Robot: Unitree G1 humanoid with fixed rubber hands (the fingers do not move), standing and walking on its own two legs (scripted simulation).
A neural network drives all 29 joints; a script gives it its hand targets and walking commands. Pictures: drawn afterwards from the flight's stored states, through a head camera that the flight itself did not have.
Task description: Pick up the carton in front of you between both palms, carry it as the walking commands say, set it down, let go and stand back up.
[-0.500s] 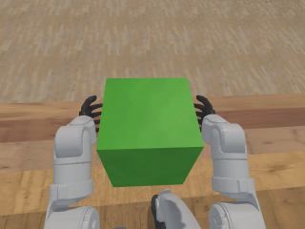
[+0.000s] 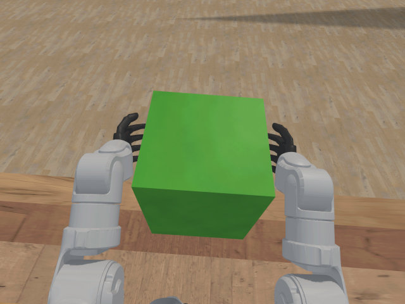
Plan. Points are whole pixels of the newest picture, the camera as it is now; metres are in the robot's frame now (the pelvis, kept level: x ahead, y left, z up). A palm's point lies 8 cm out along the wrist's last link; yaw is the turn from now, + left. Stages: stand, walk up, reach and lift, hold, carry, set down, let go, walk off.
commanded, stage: carry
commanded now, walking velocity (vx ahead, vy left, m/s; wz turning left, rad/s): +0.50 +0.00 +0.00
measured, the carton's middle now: (202, 172) +0.36 +0.02 +0.05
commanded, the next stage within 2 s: none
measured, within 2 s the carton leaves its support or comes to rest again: neither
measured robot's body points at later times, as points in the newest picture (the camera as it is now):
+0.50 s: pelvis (216, 215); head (236, 53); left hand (170, 99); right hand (262, 100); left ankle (179, 291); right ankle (216, 271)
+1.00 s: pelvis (206, 148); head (215, 25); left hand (185, 78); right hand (250, 86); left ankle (194, 225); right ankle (226, 210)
